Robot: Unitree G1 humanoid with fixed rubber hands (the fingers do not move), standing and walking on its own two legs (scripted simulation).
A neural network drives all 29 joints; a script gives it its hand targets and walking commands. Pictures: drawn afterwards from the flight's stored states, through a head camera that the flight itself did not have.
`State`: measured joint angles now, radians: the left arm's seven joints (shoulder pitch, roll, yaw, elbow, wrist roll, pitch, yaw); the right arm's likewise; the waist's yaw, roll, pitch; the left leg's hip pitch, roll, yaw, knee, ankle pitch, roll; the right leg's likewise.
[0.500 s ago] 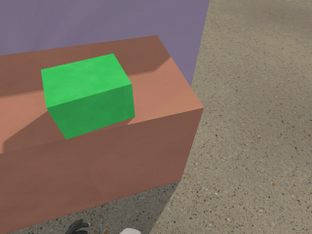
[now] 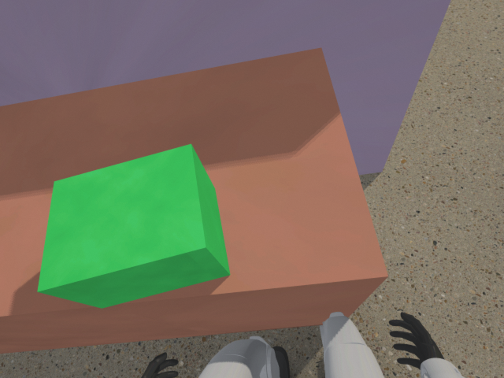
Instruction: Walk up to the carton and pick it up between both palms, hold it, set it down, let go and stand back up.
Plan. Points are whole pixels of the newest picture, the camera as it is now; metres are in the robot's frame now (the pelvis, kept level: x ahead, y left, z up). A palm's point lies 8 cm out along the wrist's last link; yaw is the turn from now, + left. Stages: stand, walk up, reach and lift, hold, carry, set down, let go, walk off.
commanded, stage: walk up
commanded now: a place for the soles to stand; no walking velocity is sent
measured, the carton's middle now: (144, 229) +0.33 +0.21 +0.01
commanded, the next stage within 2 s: none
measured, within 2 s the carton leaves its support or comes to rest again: neither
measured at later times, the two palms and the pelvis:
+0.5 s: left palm out of the picture -0.12 +0.34 -0.12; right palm (412, 308) +0.20 -0.22 -0.10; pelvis -0.06 +0.04 -0.02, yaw +12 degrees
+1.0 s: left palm out of the picture -0.19 +0.29 -0.10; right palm out of the picture -0.07 -0.15 -0.15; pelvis -0.16 +0.06 +0.01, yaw +14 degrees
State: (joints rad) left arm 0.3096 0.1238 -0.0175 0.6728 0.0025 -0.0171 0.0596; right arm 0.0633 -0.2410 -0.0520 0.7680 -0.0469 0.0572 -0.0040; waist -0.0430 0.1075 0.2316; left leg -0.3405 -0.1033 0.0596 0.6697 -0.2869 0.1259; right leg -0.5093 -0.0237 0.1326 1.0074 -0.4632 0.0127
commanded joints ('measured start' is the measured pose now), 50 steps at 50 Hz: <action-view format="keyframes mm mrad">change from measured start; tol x32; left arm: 1 372 173 106 37 11 -31 15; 22 -156 301 144 -51 61 -12 -1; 50 22 197 74 79 -12 -28 -19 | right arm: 1 -34 -113 -14 -111 -33 2 21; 50 223 -104 12 171 7 -29 0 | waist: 1 153 -280 -442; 21 -38 -384 -383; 29 36 309 -211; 50 34 -339 -106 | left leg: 1 -190 39 -85 286 70 -164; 2 -292 -15 -110 545 -333 -201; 7 -347 120 -267 845 -286 -255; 18 -192 189 -196 242 -295 -243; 23 405 206 -178 -215 327 -129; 26 -127 451 -643 -423 -70 100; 31 -55 307 -288 -202 259 57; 39 -346 235 -389 -104 -496 -64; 42 -279 130 -202 345 -224 -158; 50 -192 102 -138 309 -71 -181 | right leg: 1 644 -115 -26 -491 758 -85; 4 392 -560 477 -611 792 -400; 18 525 -319 25 -499 934 -225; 22 46 -121 -242 -246 449 -93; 24 -221 87 -199 126 -384 -6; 27 -107 37 -76 267 -273 -15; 37 406 45 -167 -419 123 -32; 42 -100 -413 542 -916 -673 -100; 50 214 -175 120 -848 -364 5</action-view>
